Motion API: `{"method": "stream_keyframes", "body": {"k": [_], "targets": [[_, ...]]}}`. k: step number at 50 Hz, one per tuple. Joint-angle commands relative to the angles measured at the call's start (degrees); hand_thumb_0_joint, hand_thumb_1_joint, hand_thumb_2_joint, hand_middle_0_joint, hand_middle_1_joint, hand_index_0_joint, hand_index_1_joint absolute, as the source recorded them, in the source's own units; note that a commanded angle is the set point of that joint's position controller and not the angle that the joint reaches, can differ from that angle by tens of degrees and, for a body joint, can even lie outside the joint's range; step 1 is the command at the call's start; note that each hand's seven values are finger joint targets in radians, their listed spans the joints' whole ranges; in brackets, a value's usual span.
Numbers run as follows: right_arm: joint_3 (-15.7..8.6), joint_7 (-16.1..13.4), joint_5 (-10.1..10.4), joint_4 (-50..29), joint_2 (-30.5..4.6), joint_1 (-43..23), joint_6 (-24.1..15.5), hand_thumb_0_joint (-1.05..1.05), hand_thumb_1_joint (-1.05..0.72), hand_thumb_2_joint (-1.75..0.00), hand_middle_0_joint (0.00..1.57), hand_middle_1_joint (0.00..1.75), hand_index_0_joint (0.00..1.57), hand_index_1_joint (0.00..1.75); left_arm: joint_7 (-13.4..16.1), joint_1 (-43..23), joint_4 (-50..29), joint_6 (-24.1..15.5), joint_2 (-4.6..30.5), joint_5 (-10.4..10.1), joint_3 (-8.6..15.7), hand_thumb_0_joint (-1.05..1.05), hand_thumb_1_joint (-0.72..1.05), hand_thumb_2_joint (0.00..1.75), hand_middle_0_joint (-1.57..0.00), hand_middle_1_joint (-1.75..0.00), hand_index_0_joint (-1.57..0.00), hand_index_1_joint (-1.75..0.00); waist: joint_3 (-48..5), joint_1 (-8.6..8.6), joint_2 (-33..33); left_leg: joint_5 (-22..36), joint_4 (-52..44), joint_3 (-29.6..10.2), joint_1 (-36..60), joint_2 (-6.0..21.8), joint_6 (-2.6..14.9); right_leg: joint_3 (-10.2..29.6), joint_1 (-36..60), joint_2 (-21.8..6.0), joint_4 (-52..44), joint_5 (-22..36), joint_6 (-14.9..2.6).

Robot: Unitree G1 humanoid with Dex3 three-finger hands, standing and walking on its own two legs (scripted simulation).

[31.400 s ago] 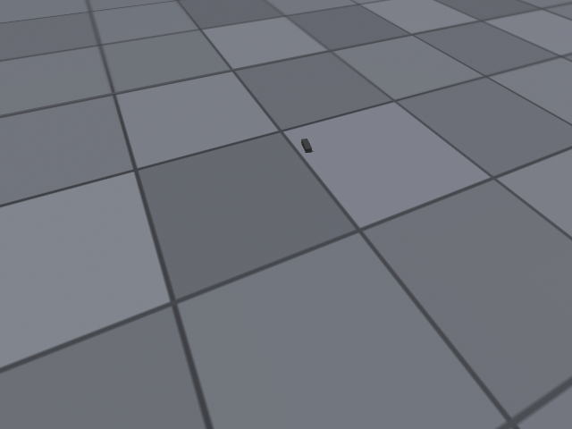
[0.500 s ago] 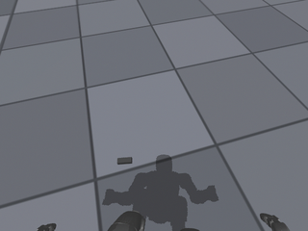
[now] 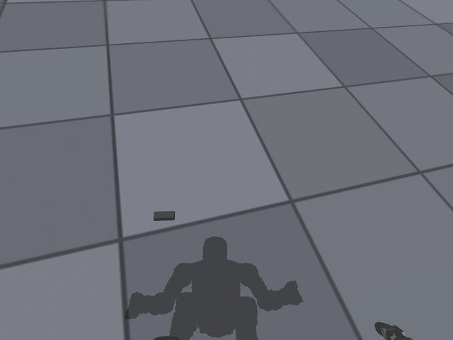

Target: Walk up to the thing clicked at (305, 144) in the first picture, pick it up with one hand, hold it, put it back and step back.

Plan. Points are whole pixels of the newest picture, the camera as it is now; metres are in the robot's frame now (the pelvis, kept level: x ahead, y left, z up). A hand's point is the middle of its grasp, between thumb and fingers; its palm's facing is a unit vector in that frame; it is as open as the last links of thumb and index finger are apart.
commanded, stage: walk up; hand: left
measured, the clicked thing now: (164, 215) +0.72 +0.27 -0.75
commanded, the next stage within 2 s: stand in 1.10 s
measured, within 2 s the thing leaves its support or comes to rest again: neither
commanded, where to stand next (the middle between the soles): +0.35 -0.01 m, yaw +6 degrees
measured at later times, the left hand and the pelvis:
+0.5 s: hand out of the picture +0.08 +0.28 -0.14, palm faces +0.03 -0.93 -0.38, open 7.3 cm; pelvis +0.00 +0.00 +0.01, yaw +1 degrees
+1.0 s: hand out of the picture +0.13 +0.26 -0.14, palm faces +0.08 -0.95 -0.31, open 7.3 cm; pelvis +0.03 +0.00 +0.02, yaw +3 degrees
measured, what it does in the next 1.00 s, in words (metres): steps on the spot: right foot, then left foot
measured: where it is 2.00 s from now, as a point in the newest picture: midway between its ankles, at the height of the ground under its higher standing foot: outside the picture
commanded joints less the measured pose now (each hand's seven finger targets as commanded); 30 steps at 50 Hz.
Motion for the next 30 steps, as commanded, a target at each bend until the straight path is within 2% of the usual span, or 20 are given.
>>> {"method": "stream_keyframes", "body": {"k": [1, 2, 3, 4, 5, 7, 11, 14, 15, 16, 17, 18, 19, 20, 22, 25, 27, 28, 29, 30], "targets": [[-3.4, 0.1, 0.5, -3.7, -12.8, -0.8, 0.7, 0.00, -0.90, -0.90, 0.20, 0.30, 0.20, 0.30, 2.0, 4.6, 0.9, -4.9, 9.1, 0.9, 3.1, 0.00, 0.90, 0.90, -0.20, -0.30, -0.20, -0.30, -7.2, 0.83, 10.4, -4.2, 1.5, -5.8, -3.8, 4.5, 6.89, -2.0, 11.8, 1.1, -23.0, 9.7, -2.07], [-2.3, 0.2, 1.2, -4.8, -8.7, -0.7, 0.7, 0.00, -0.90, -0.90, 0.20, 0.30, 0.20, 0.30, 2.3, 4.1, 0.7, -5.5, 12.9, 1.8, 3.8, 0.00, 0.90, 0.90, -0.20, -0.30, -0.20, -0.30, -5.7, 0.16, -1.7, -8.6, 10.2, -3.1, -13.4, -0.3, 3.04, 14.6, 13.6, -7.4, -25.7, 5.0, -4.83], [-1.9, 0.0, 1.1, -5.7, -8.7, -2.5, 0.6, 0.00, -0.90, -0.90, 0.20, 0.30, 0.20, 0.30, 2.4, 0.0, -1.6, -5.7, 16.2, 2.0, 4.2, 0.00, 0.90, 0.90, -0.20, -0.30, -0.20, -0.30, -2.6, 0.75, -4.6, -15.7, 13.0, -3.8, -16.7, -3.0, 0.60, 26.7, 4.1, -17.3, -29.4, -9.5, -10.33], [-3.7, -0.3, 1.1, -3.9, -13.1, -3.4, 0.6, 0.00, -0.90, -0.90, 0.20, 0.30, 0.20, 0.30, 2.2, -4.0, -2.5, -5.3, 19.2, 2.2, 4.3, 0.00, 0.90, 0.90, -0.20, -0.30, -0.20, -0.30, 1.9, 1.05, -5.4, -17.0, 17.8, -8.3, -8.8, -2.0, 0.11, 31.3, -10.2, -21.3, -30.8, -15.8, -15.10], [-4.2, 0.1, 1.5, -2.4, -14.5, -1.2, 0.3, 0.00, -0.90, -0.90, 0.20, 0.30, 0.20, 0.30, 2.0, -7.2, -3.2, -5.2, 16.7, 1.8, 3.8, 0.00, 0.90, 0.90, -0.20, -0.30, -0.20, -0.30, 4.3, -1.27, -4.6, -14.8, 17.7, -8.7, -6.2, -0.2, 0.23, 26.5, -12.4, -19.9, -29.4, -14.6, -15.13], [-3.7, 0.7, 1.8, -1.1, -12.4, -0.7, -0.2, 0.00, -0.90, -0.90, 0.20, 0.30, 0.20, 0.30, 2.1, -6.7, -2.4, -5.9, 12.7, 1.3, 3.0, 0.00, 0.90, 0.90, -0.20, -0.30, -0.20, -0.30, 3.3, -1.27, -4.6, -9.4, 13.6, -7.1, -8.6, -1.5, 0.17, 14.7, -5.1, -13.2, -28.2, -6.8, -10.97], [-3.3, 1.6, 1.1, -0.6, -11.7, -0.8, -0.9, 0.00, -0.90, -0.90, 0.20, 0.30, 0.20, 0.30, 1.6, -3.2, -1.4, -6.1, 13.9, 1.5, 3.4, 0.00, 0.90, 0.90, -0.20, -0.30, -0.20, -0.30, 0.8, 0.78, -8.2, -10.1, 5.3, -3.1, -5.9, -2.0, -0.10, 11.7, -1.9, -12.9, -25.5, 0.2, -10.58], [-3.5, 1.3, 1.1, 2.4, -10.4, 4.1, -2.0, 0.00, -0.90, -0.90, 0.20, 0.30, 0.20, 0.30, 1.5, -6.1, -1.9, -5.1, 11.8, 0.4, 2.3, 0.00, 0.90, 0.90, -0.20, -0.30, -0.20, -0.30, -4.3, -2.29, -6.0, 0.1, -12.8, 0.1, 6.3, -4.2, 0.06, 4.1, -1.2, -9.6, -15.7, 15.3, -7.69], [-4.1, 0.9, 0.8, 2.9, -11.2, 5.2, -2.4, 0.00, -0.90, -0.90, 0.20, 0.30, 0.20, 0.30, 1.6, -5.1, -1.9, -4.9, 9.6, 0.1, 1.2, 0.00, 0.90, 0.90, -0.20, -0.30, -0.20, -0.30, -6.5, -2.90, -2.3, 5.1, -14.4, -3.0, 12.3, -3.4, 0.56, 1.4, -3.6, -7.5, -9.8, 20.3, -5.60], [-4.7, 0.4, 0.2, 2.9, -13.7, 6.1, -2.9, 0.00, -0.90, -0.90, 0.20, 0.30, 0.20, 0.30, 1.8, -3.6, -2.2, -4.8, 6.6, -0.5, 0.3, 0.00, 0.90, 0.90, -0.20, -0.30, -0.20, -0.30, -9.8, -2.89, 6.3, 8.4, -18.3, -14.8, 15.8, 5.5, 3.10, -2.4, -6.2, -3.0, 0.2, 19.1, -3.00], [-4.8, 0.4, 0.4, 1.8, -17.1, 3.2, -2.9, 0.00, -0.90, -0.90, 0.20, 0.30, 0.20, 0.30, 2.1, -2.9, -1.6, -4.6, 5.4, -1.1, 0.1, 0.00, 0.90, 0.90, -0.20, -0.30, -0.20, -0.30, -8.9, -1.19, 11.5, 3.7, -20.0, -28.3, 14.8, 14.5, 9.20, -6.7, -12.0, 1.9, 2.8, 2.1, -1.39], [-5.4, 0.6, 0.7, 2.1, -19.1, 3.1, -2.7, 0.00, -0.90, -0.90, 0.20, 0.30, 0.20, 0.30, 2.4, -4.1, -0.6, -4.4, 10.3, -0.7, 1.5, 0.00, 0.90, 0.90, -0.20, -0.30, -0.20, -0.30, -7.9, -2.27, 9.3, -5.9, -20.1, -30.4, 7.6, 16.5, 14.28, -2.3, -8.1, -0.9, 7.4, -6.1, -2.04], [-5.4, 0.6, 0.6, 2.3, -18.5, 2.3, -2.4, 0.00, -0.90, -0.90, 0.20, 0.30, 0.20, 0.30, 2.2, -4.5, -0.6, -4.6, 10.6, -0.8, 1.3, 0.00, 0.90, 0.90, -0.20, -0.30, -0.20, -0.30, -5.3, -1.76, 9.4, -7.6, -20.3, -28.2, 5.5, 15.9, 14.80, -2.0, -8.2, -1.8, 5.5, -6.6, -2.55], [-4.6, 0.7, 0.3, 2.2, -16.2, 1.3, -2.3, 0.00, -0.90, -0.90, 0.20, 0.30, 0.20, 0.30, 2.1, -4.6, -0.7, -4.7, 9.8, -0.5, 1.1, 0.00, 0.90, 0.90, -0.20, -0.30, -0.20, -0.30, -4.4, -1.41, 9.7, -5.2, -19.9, -23.2, 6.2, 13.2, 12.75, -1.8, -8.9, -1.9, 4.2, -6.7, -2.69], [-3.5, 0.4, 0.5, 2.1, -13.5, 0.0, -2.6, 0.00, -0.90, -0.90, 0.20, 0.30, 0.20, 0.30, 1.9, -2.9, 0.1, -5.1, 8.2, -0.8, 0.7, 0.00, 0.90, 0.90, -0.20, -0.30, -0.20, -0.30, -4.9, -0.70, 12.7, 10.1, -16.0, -17.1, 9.5, 10.2, 9.95, -3.6, -8.6, -2.5, -2.9, -0.7, -2.55], [-2.3, 0.4, 2.2, 2.3, -11.8, -2.7, -1.8, 0.00, -0.90, -0.90, 0.20, 0.30, 0.20, 0.30, 2.4, -0.7, 2.8, -6.1, 7.2, -0.4, 0.9, 0.00, 0.90, 0.90, -0.20, -0.30, -0.20, -0.30, -8.3, 1.69, 10.9, 23.6, -6.6, -8.9, 3.2, 6.1, 5.13, -5.1, 8.3, -1.6, -20.8, 19.3, -2.50], [-1.4, 0.2, 3.2, 1.2, -8.9, -3.3, -1.4, 0.00, -0.90, -0.90, 0.20, 0.30, 0.20, 0.30, 3.0, -0.6, 3.2, -6.2, 11.2, 0.5, 1.8, 0.00, 0.90, 0.90, -0.20, -0.30, -0.20, -0.30, -10.2, 1.10, 2.5, 11.4, -0.1, -4.7, -4.5, 0.0, 1.19, 6.6, 13.6, -9.1, -21.5, 24.9, -5.64], [-1.1, 0.1, 3.1, 1.9, -7.7, -1.9, -0.8, 0.00, -0.90, -0.90, 0.20, 0.30, 0.20, 0.30, 3.0, -3.3, 2.8, -6.1, 13.6, 0.4, 1.8, 0.00, 0.90, 0.90, -0.20, -0.30, -0.20, -0.30, -7.9, -0.06, -0.4, -2.6, 0.6, -3.6, -3.8, -2.9, 0.33, 12.9, 7.3, -15.3, -25.1, 15.2, -9.02], [-1.8, 0.0, 2.7, 3.8, -8.8, 0.7, -0.3, 0.00, -0.90, -0.90, 0.20, 0.30, 0.20, 0.30, 2.6, -9.4, 1.4, -6.0, 14.2, 0.7, 1.5, 0.00, 0.90, 0.90, -0.20, -0.30, -0.20, -0.30, -6.0, -2.30, -1.7, -11.3, 3.2, -2.8, 1.7, -2.3, 0.44, 13.5, -1.1, -18.3, -25.3, 8.5, -12.29], [-1.9, 0.0, 2.2, 5.4, -9.3, 3.1, -0.4, 0.00, -0.90, -0.90, 0.20, 0.30, 0.20, 0.30, 2.3, -12.5, 0.1, -5.8, 13.2, 0.8, 1.3, 0.00, 0.90, 0.90, -0.20, -0.30, -0.20, -0.30, -4.5, -3.49, -2.6, -10.3, 0.2, -3.4, 4.2, -1.5, 0.59, 11.8, -3.3, -16.9, -23.7, 7.9, -11.55]]}}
